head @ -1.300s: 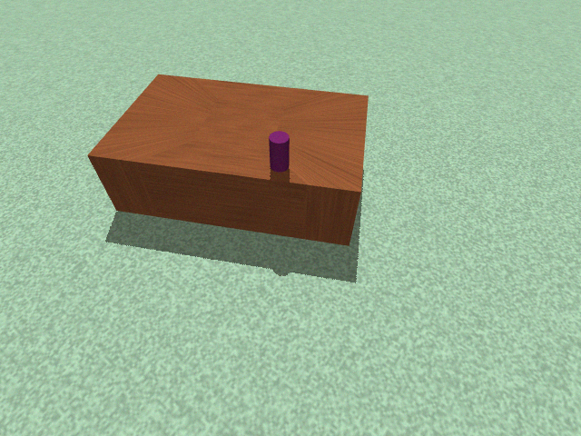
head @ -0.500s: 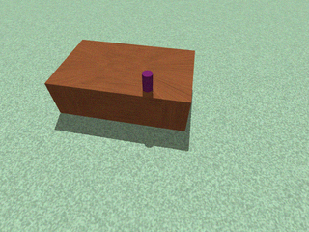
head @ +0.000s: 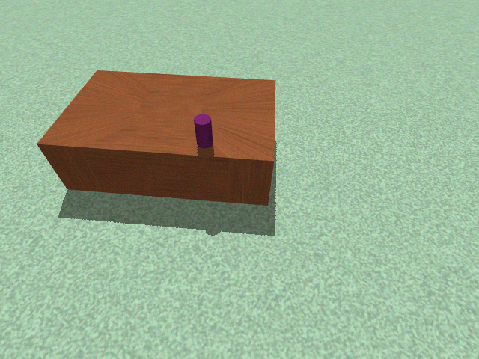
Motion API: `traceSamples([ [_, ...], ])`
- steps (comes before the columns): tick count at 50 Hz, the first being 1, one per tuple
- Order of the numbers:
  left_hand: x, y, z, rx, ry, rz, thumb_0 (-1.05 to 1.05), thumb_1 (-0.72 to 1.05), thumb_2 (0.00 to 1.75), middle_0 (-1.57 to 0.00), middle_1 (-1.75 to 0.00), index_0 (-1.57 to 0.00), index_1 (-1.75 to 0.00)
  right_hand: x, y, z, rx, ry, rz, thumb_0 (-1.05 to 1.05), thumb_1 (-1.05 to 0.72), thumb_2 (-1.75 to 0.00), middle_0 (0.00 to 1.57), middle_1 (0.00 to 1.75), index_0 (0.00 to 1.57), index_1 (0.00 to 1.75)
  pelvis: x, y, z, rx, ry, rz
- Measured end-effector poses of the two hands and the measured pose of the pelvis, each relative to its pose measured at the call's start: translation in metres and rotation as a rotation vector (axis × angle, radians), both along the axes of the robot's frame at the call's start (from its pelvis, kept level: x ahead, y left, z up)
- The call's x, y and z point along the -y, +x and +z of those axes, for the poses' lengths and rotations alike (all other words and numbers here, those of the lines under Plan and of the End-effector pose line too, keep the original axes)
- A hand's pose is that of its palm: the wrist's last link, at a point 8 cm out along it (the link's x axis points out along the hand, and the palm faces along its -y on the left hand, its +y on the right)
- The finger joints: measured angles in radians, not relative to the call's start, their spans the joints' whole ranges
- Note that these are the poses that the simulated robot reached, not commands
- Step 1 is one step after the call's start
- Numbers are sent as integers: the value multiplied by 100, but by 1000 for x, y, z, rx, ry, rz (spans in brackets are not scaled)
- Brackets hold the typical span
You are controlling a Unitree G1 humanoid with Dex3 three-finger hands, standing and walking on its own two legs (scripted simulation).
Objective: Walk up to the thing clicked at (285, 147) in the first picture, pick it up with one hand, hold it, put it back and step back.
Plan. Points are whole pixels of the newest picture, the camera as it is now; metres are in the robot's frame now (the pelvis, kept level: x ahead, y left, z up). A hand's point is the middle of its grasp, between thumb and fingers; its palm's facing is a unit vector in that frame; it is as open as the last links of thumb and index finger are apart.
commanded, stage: walk up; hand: left
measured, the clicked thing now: (203, 131) +1.09 +0.13 -0.38
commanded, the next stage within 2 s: none
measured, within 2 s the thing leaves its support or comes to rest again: neither
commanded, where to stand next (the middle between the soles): +0.67 -0.03 m, yaw -7 degrees
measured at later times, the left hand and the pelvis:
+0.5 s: hand (115, 344) +0.20 +0.23 -0.15, palm faces -0.05 -0.93 -0.36, open 7.4 cm; pelvis +0.18 -0.04 -0.01, yaw -3 degrees
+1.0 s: hand (152, 206) +0.50 +0.21 -0.13, palm faces -0.12 -0.89 -0.44, open 7.4 cm; pelvis +0.38 -0.06 -0.03, yaw -6 degrees
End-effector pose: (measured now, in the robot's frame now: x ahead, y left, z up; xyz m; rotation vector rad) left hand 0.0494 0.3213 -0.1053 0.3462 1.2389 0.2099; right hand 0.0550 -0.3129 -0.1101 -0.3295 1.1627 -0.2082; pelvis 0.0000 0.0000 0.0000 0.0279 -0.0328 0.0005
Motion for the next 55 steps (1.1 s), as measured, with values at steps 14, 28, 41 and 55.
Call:
traceSamples([
  [14, 49, 65, 13, 55, 50, -2, 0, 90, 90, -20, -30, -20, -30, 70, 73, -15, -37, 7, -13, 1, -91, -90, 20, 30, 20, 30, 52, 84, -8, 36, -41, -39],
  [28, 31, 180, -20, 10, -6, -49, 0, 90, 90, -21, -30, -21, -30, 41, 228, 4, 84, -28, 39, 0, -91, -90, 20, 30, 20, 30, 29, 208, -21, 9, -27, -67],
  [41, 43, 374, 7, 123, 9, -201, 0, 90, 90, -20, -30, -20, -30, 41, 267, 4, 30, -3, -77, 0, -90, -90, 21, 30, 21, 30, 34, 314, -9, 10, -8, -110],
  [55, 65, 455, 19, 159, 60, -156, 0, 90, 90, -21, -30, -20, -30, 62, 389, -22, 0, 45, -40, 1, -91, -90, 20, 30, 20, 30, 55, 418, -14, 14, -31, -102],
])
